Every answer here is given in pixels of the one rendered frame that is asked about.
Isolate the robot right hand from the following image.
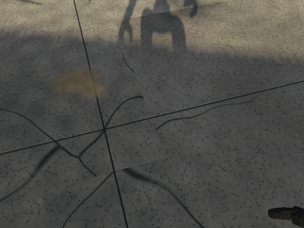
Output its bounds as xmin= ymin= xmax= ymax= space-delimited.
xmin=268 ymin=206 xmax=304 ymax=228

